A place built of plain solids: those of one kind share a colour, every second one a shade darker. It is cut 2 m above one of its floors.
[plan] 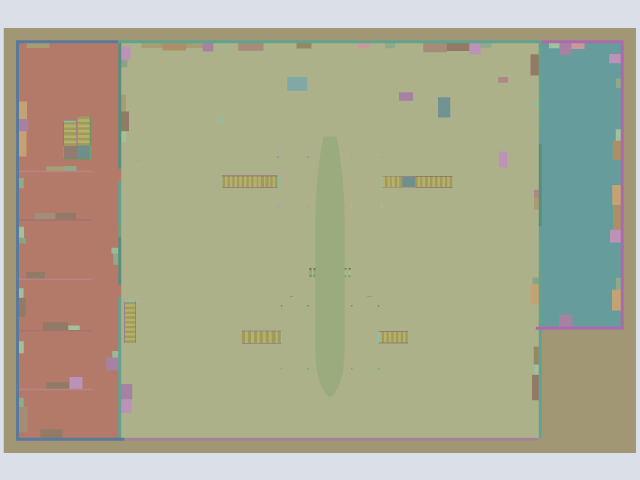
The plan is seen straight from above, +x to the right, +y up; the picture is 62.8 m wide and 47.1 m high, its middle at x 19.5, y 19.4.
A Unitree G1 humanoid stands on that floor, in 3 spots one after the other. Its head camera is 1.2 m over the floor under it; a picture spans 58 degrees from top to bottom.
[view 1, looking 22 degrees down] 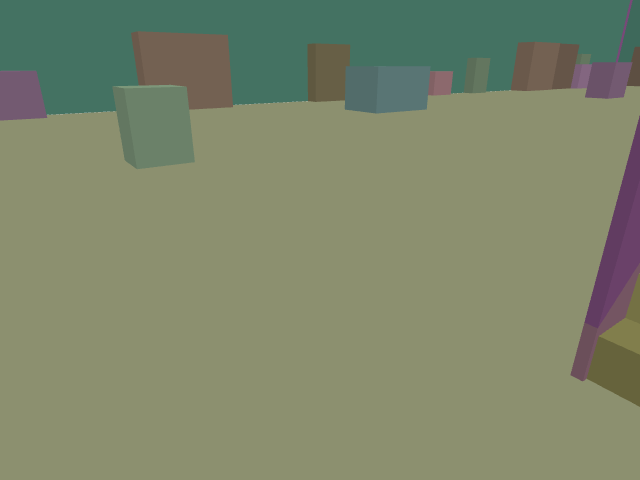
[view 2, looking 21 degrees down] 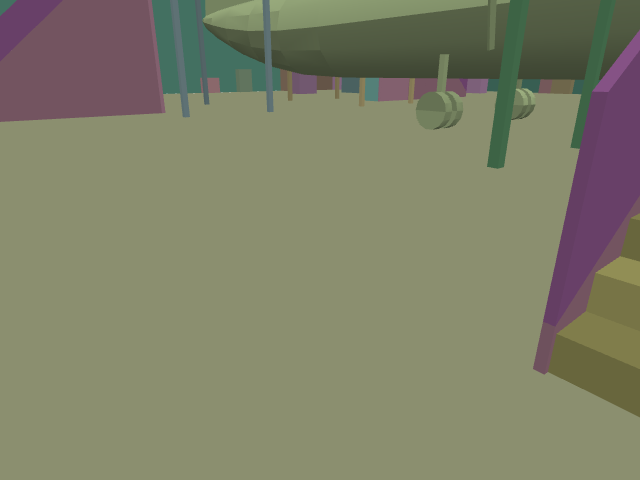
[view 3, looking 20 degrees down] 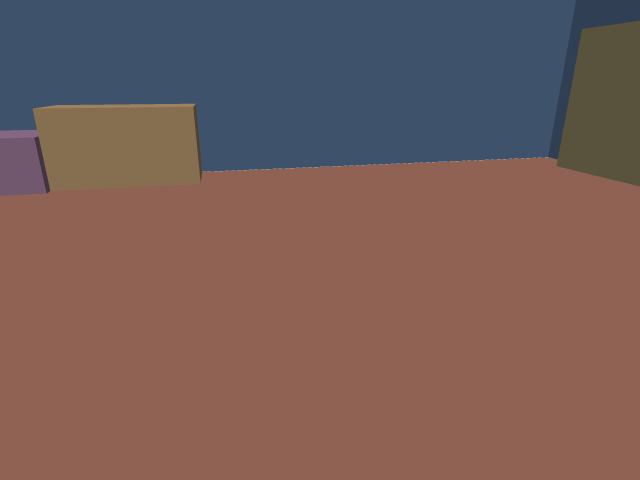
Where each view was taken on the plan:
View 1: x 8.22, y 25.12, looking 55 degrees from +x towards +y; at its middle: floor_bay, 3.20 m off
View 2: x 10.12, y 9.87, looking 51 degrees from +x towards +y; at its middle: floor_bay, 3.35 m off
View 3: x -3.69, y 33.25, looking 167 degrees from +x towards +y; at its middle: floor_annex_ground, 3.51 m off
